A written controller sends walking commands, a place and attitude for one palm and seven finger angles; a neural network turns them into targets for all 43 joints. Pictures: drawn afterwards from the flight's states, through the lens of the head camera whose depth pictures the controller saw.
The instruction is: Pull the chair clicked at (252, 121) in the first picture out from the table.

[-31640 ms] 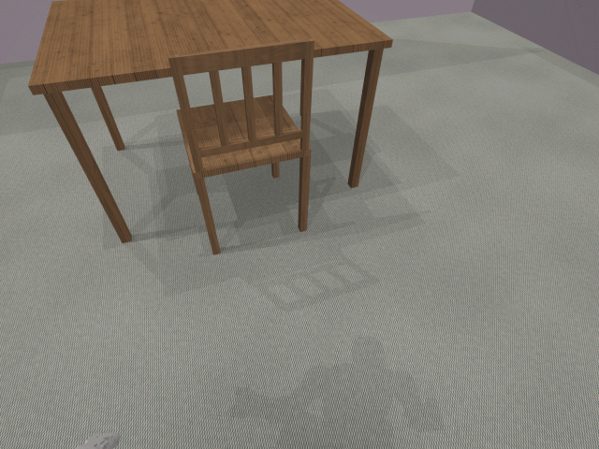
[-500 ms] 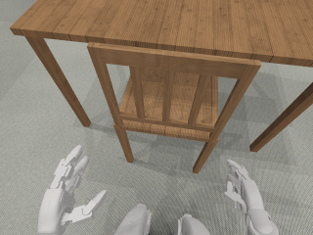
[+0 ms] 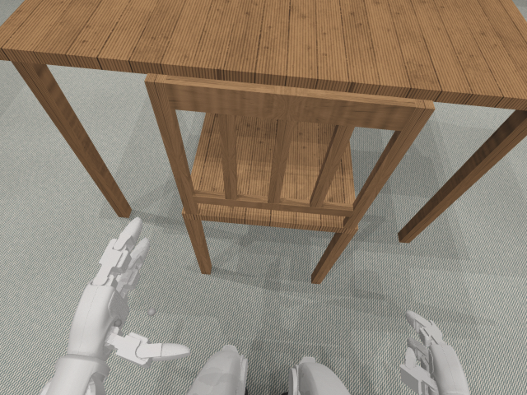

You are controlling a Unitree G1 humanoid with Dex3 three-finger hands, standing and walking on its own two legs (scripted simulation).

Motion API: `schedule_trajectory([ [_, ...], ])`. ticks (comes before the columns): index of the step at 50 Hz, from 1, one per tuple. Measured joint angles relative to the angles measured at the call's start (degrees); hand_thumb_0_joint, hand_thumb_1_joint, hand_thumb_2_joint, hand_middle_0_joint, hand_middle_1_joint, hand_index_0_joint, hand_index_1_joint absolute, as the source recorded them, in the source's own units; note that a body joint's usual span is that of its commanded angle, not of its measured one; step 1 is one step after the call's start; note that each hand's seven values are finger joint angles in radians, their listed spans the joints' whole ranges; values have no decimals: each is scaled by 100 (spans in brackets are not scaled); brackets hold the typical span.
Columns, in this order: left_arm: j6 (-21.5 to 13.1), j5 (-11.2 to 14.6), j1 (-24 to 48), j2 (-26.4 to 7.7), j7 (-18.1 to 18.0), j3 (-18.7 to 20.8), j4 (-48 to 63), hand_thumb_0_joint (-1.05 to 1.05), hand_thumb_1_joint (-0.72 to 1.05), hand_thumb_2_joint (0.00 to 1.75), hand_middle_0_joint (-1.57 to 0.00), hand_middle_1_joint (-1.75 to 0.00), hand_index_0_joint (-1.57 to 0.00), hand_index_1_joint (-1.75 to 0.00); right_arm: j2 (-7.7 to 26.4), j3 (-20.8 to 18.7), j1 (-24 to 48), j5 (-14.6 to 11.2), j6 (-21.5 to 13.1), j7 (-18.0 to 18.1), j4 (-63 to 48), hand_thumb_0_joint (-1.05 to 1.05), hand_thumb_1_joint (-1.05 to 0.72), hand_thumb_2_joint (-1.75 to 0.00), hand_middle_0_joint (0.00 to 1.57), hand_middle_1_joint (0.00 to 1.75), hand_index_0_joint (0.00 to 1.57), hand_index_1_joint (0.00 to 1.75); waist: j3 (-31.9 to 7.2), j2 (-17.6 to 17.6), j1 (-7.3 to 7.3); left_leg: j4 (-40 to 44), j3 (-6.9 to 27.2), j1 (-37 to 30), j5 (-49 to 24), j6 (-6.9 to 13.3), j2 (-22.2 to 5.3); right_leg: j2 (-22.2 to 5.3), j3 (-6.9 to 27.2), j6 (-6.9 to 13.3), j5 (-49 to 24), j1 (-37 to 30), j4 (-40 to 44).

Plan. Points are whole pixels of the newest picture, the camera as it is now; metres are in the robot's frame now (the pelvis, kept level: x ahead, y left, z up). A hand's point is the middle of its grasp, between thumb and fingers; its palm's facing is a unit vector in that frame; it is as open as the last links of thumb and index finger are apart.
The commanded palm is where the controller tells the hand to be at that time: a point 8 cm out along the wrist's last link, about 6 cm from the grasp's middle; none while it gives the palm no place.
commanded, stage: raise the hand toward the chair's back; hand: left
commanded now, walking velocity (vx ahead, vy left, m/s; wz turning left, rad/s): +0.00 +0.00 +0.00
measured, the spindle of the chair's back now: (278, 165) +0.51 +0.00 -0.02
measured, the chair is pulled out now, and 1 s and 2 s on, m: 0.00 0.00 0.00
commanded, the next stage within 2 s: aim the fingers beside a spindle in 0.96 s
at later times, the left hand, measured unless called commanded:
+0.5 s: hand (92, 286) +0.24 +0.23 +0.07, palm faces +0.03 -1.00 -0.08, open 16.9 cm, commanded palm +0.22 +0.27 +0.06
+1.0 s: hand (109, 295) +0.24 +0.21 +0.05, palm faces -0.03 -1.00 -0.06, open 16.9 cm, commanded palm +0.22 +0.26 +0.06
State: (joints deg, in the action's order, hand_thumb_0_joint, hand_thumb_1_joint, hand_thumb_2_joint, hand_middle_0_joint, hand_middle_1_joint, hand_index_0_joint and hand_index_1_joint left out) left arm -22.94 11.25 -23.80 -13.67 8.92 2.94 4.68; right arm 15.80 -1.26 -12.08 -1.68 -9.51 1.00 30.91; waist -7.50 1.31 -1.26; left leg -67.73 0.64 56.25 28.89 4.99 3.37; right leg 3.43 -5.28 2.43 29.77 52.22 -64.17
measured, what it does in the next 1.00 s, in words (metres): stands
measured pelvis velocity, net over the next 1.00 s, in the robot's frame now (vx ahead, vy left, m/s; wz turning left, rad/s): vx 0.00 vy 0.00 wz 0.02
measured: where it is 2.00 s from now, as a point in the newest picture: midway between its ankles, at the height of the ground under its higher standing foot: outside the picture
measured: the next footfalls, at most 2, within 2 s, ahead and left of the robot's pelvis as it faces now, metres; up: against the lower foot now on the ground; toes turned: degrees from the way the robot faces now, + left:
none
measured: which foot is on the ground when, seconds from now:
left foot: down 0.00-1.00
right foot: down 0.00-1.00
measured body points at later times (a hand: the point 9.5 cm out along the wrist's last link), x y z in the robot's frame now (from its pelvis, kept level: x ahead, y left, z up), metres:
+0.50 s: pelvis +0.00 +0.01 +0.02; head +0.08 +0.04 +0.46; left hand +0.23 +0.28 +0.07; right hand +0.19 -0.22 -0.05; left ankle +0.03 +0.06 -0.65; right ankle +0.01 -0.10 -0.65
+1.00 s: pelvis +0.00 +0.00 +0.02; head +0.08 +0.02 +0.46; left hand +0.23 +0.26 +0.06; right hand +0.19 -0.24 -0.05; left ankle +0.03 +0.06 -0.65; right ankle +0.01 -0.10 -0.65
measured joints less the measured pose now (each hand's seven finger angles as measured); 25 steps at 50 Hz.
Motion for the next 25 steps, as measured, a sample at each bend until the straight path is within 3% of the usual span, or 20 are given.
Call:
schedule_trajectory([
  [4,300,41,-7,-123,-58,93,28,-1,-32,37,-8,-11,-8,-11,-139,46,101,-22,37,30,-137,2,-90,-89,20,30,20,30,15,-19,-5,121,2,-177,-34,9,-1,5,12,-21,-50,-188,148],
  [9,150,176,66,-164,-182,400,83,-1,-42,33,-7,-9,-8,-9,-270,191,134,-2,6,-15,-180,2,-90,-89,20,30,20,30,-21,5,73,307,63,-362,-113,15,23,-9,-30,-43,-137,-414,388],
  [12,119,211,264,-179,13,493,-128,-1,-45,32,-7,-9,-7,-9,-274,297,162,-10,-5,-26,-166,2,-90,-89,20,30,21,30,-41,34,113,317,105,-360,-131,27,46,-27,-72,-53,-149,-438,424],
  [19,560,312,514,-350,557,550,-484,-2,-49,30,-6,-8,-7,-8,-263,378,136,-36,-40,54,-117,2,-90,-89,21,30,21,30,44,51,103,383,138,-458,-151,25,45,-20,-96,-59,-183,-560,534],
  [25,273,474,634,-471,538,950,-481,-2,-50,30,-7,-8,-7,-8,-204,301,-8,-14,-118,52,58,2,-90,-89,21,30,21,30,55,32,86,533,150,-580,-204,13,44,-15,-93,-57,-245,-687,697],
])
